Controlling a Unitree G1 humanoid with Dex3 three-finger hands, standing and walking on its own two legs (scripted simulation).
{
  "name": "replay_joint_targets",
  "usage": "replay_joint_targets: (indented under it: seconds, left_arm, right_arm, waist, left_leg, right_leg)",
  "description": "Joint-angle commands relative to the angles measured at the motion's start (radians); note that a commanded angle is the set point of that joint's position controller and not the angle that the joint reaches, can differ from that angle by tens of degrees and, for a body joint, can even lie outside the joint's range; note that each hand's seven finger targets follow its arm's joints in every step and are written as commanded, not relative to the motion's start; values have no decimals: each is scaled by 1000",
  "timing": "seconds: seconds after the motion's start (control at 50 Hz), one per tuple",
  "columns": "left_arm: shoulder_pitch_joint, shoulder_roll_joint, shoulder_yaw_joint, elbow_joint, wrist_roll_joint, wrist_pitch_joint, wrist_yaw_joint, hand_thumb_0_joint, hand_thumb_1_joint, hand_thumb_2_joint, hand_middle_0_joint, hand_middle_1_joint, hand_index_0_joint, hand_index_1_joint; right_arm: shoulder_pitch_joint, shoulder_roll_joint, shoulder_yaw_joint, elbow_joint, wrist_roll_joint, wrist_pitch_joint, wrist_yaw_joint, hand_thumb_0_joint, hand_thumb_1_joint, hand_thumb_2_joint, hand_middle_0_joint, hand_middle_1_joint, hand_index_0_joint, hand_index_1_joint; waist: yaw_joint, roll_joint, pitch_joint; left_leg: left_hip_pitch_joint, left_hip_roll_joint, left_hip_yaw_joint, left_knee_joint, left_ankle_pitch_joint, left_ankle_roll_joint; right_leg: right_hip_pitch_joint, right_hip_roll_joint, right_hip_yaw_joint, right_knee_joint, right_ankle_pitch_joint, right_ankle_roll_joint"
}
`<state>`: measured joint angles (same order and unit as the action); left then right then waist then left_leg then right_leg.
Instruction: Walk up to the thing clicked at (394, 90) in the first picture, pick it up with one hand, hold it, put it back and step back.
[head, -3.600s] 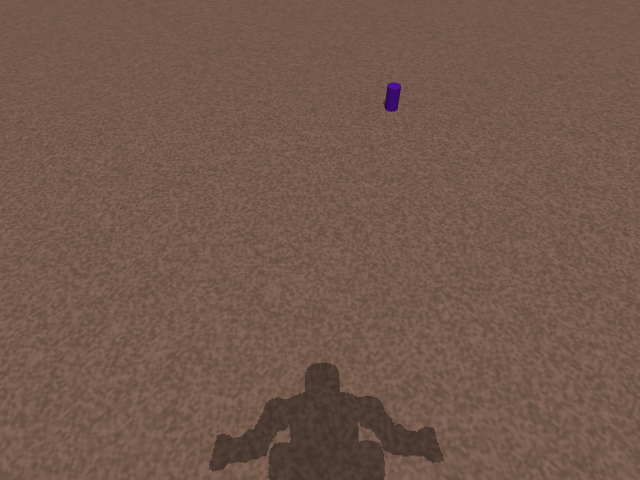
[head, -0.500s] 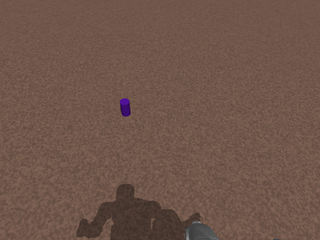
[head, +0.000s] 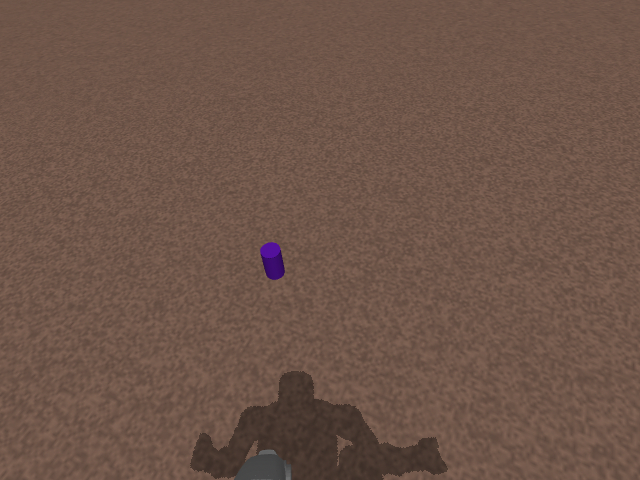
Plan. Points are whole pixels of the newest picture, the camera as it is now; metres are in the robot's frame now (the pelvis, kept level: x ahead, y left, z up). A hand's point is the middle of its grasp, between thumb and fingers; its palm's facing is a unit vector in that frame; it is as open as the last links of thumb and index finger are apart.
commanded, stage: walk up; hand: left
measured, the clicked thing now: (272, 261) +0.97 +0.25 -0.71
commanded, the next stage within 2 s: none
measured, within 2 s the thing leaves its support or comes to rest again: neither
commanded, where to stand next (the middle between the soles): +0.60 +0.03 m, yaw +0 degrees
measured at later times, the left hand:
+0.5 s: hand (145, 398) +0.27 +0.31 -0.15, palm faces -0.08 -0.94 -0.33, open 7.4 cm
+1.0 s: hand (169, 316) +0.42 +0.31 -0.14, palm faces +0.00 -0.93 -0.37, open 7.4 cm
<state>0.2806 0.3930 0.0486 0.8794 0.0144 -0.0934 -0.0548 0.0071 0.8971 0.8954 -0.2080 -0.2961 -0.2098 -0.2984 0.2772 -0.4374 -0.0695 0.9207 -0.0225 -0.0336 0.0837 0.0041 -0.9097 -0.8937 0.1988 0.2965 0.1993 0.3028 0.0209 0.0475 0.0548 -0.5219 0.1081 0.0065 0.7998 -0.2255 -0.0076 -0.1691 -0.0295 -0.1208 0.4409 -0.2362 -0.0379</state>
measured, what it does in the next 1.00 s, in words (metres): walks ahead: left foot, then right foot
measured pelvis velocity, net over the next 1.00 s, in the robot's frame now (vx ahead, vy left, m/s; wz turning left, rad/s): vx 0.38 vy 0.03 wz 0.01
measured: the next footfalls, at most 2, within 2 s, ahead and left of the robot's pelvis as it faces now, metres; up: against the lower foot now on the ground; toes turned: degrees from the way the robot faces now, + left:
left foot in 0.14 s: +0.22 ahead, +0.16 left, +0.00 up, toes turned +7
right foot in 0.60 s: +0.40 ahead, -0.10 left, +0.00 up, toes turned -6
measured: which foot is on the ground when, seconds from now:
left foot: up 0.00-0.12, down 0.14-0.62, up 0.64-1.00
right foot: down 0.00-0.18, up 0.20-0.58, down 0.60-1.00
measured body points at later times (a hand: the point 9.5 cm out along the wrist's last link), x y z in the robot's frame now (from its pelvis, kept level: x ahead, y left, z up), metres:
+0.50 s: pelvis +0.20 +0.04 +0.00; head +0.22 +0.05 +0.45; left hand +0.27 +0.36 -0.12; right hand +0.25 -0.28 -0.10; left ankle +0.18 +0.15 -0.74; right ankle +0.33 -0.12 -0.70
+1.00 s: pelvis +0.38 +0.03 -0.01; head +0.39 +0.03 +0.44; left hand +0.41 +0.36 -0.12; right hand +0.45 -0.30 -0.12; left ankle +0.49 +0.17 -0.73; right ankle +0.36 -0.10 -0.74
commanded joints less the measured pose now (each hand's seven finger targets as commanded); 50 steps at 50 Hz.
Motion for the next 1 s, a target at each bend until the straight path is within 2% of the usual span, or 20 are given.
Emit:
replay_joint_targets:
  seconds: [0.0, 0.08, 0.12, 0.14, 0.16, 0.18, 0.2, 0.26, 0.36, 0.44, 0.52, 0.56, 0.58, 0.6, 0.62, 0.66, 0.74, 0.82, 0.9, 0.98]
  left_arm:
    - [9, 291, 88, -67, -6, -19, 12, 0, 900, 900, -200, -300, -200, -300]
    - [-34, 312, 81, -74, 0, -9, 10, 0, 900, 900, -200, -300, -200, -300]
    - [3, 242, 51, -72, 5, -5, 15, 0, 900, 900, -200, -300, -200, -300]
    - [53, 160, 25, -83, -9, -3, 16, 0, 900, 900, -200, -300, -200, -300]
    - [71, 201, 36, -69, -18, 4, 27, 0, 900, 900, -200, -300, -200, -300]
    - [11, 274, 42, -54, -8, 10, 38, 0, 900, 900, -200, -300, -200, -300]
    - [27, 268, 38, -43, -17, 11, 36, 0, 900, 900, -200, -300, -200, -300]
    - [97, 248, 42, 10, -27, 24, 22, 0, 900, 900, -200, -300, -200, -300]
    - [8, 215, 46, -17, -8, 38, -8, 0, 900, 900, -200, -300, -200, -300]
    - [-71, 192, 47, -41, 0, 30, -16, 0, 900, 900, -200, -300, -200, -300]
    - [-78, 187, 57, -36, -3, 20, -16, 0, 900, 900, -200, -300, -200, -300]
    - [14, 216, 72, -10, 0, 10, -4, 0, 900, 900, -200, -300, -200, -300]
    - [114, 253, 89, 12, 2, -2, 9, 0, 900, 900, -200, -300, -200, -300]
    - [176, 349, 113, 1, 7, -11, 23, 0, 900, 900, -200, -300, -200, -300]
    - [166, 391, 114, -7, -4, -6, 24, 0, 900, 900, -200, -300, -200, -300]
    - [65, 329, 97, -41, -25, -1, 30, 0, 900, 900, -200, -300, -200, -300]
    - [8, 266, 75, -70, -17, -10, 30, 0, 900, 900, -200, -300, -200, -300]
    - [13, 286, 84, -95, -3, -12, 26, 0, 900, 900, -200, -300, -200, -300]
    - [24, 290, 85, -104, -2, -7, 17, 0, 900, 900, -200, -300, -200, -300]
    - [-16, 274, 65, -111, -3, 9, 11, 0, 900, 900, -200, -300, -200, -300]
  right_arm:
    - [-67, -152, -49, -84, -4, -38, 2, 0, -900, -900, 200, 300, 200, 300]
    - [-25, -169, -60, -70, 1, -51, -1, 0, -900, -900, 200, 300, 200, 300]
    - [136, -222, -81, -20, -1, -63, -23, 0, -900, -900, 200, 300, 200, 300]
    - [226, -318, -107, -18, -17, -71, -41, 0, -900, -900, 200, 300, 200, 300]
    - [193, -373, -113, -60, 9, -73, -45, 0, -900, -900, 200, 300, 200, 300]
    - [165, -347, -112, -58, 30, -67, -46, 0, -900, -900, 200, 300, 200, 300]
    - [112, -299, -90, -74, 30, -67, -53, 0, -900, -900, 200, 300, 200, 300]
    - [37, -236, -58, -89, 28, -73, -58, 0, -900, -900, 200, 300, 200, 300]
    - [33, -248, -68, -112, 15, -79, -53, 0, -900, -900, 200, 300, 200, 300]
    - [51, -242, -67, -120, 18, -73, -51, 0, -900, -900, 200, 300, 200, 300]
    - [28, -239, -64, -141, 17, -62, -54, 0, -900, -900, 200, 300, 200, 300]
    - [19, -218, -53, -155, 18, -56, -57, 0, -900, -900, 200, 300, 200, 300]
    - [61, -164, -33, -154, 18, -56, -56, 0, -900, -900, 200, 300, 200, 300]
    - [95, -93, -7, -177, 20, -57, -54, 0, -900, -900, 200, 300, 200, 300]
    - [65, -178, -28, -159, 20, -45, -61, 0, -900, -900, 200, 300, 200, 300]
    - [58, -212, -39, -118, 26, -35, -64, 0, -900, -900, 200, 300, 200, 300]
    - [123, -188, -40, -62, 16, -25, -42, 0, -900, -900, 200, 300, 200, 300]
    - [53, -167, -42, -82, -1, -22, -25, 0, -900, -900, 200, 300, 200, 300]
    - [-15, -154, -43, -97, -2, -38, -18, 0, -900, -900, 200, 300, 200, 300]
    - [68, -173, -60, -63, -3, -57, -27, 0, -900, -900, 200, 300, 200, 300]
  waist:
    - [28, -167, 15]
    - [-28, -126, 3]
    - [-111, 39, -87]
    - [-134, 290, -153]
    - [-121, 251, -134]
    - [-117, 90, -97]
    - [-82, 35, -69]
    - [-25, 100, -15]
    - [-48, 111, 35]
    - [-59, 81, 28]
    - [-35, 67, 10]
    - [21, -9, -38]
    - [66, -147, -110]
    - [76, -372, -153]
    - [89, -313, -111]
    - [45, -154, -28]
    - [-11, -207, -17]
    - [7, -207, 0]
    - [25, -180, 1]
    - [-48, -102, -17]
  left_leg:
    - [40, 1, 39, -173, 92, 0]
    - [251, -29, 75, -227, 56, 26]
    - [519, -57, 45, -305, -76, 67]
    - [654, 175, -318, -433, -209, 141]
    - [665, 346, -679, -581, -257, 238]
    - [579, 336, -619, -544, -177, 267]
    - [555, 277, -441, -512, -32, 240]
    - [387, 178, -165, -525, 93, 188]
    - [370, 166, -97, -599, -38, 227]
    - [398, 154, -43, -549, 92, 216]
    - [317, 147, -29, -453, 112, 190]
    - [254, 113, 2, -276, 151, 155]
    - [204, 43, 56, -36, 132, 127]
    - [21, -75, 107, 225, -173, 76]
    - [-109, -124, 35, 335, -328, 62]
    - [-111, -35, -70, 376, -230, 56]
    - [-16, -12, -37, 233, -103, 33]
    - [-10, 5, 2, 33, -74, -1]
    - [77, -12, 36, -140, -11, 2]
    - [354, -71, 92, -249, 13, 19]
  right_leg:
    - [-36, -211, 163, -217, -178, -157]
    - [-132, -232, 154, -118, -182, -143]
    - [-210, -149, 60, 239, 90, -93]
    - [-386, -38, -4, 597, -20, -23]
    - [-546, 64, 71, 705, -298, -9]
    - [-537, -7, 182, 760, -259, -17]
    - [-524, -32, 215, 760, -186, -15]
    - [-414, -80, 188, 630, -78, 7]
    - [-417, -96, 134, 431, 8, 45]
    - [-363, -98, 92, 256, 93, 34]
    - [-171, -36, 47, 170, 80, 11]
    - [24, -6, 48, 106, 61, -6]
    - [168, -51, 131, 26, -30, -27]
    - [274, -285, 496, -95, -195, -91]
    - [250, -404, 778, -206, -285, -215]
    - [119, -354, 594, -192, -240, -226]
    - [-9, -226, 322, -193, -59, -164]
    - [-53, -236, 266, -221, -183, -196]
    - [-78, -232, 238, -177, -188, -182]
    - [-235, -181, 162, -14, -257, -136]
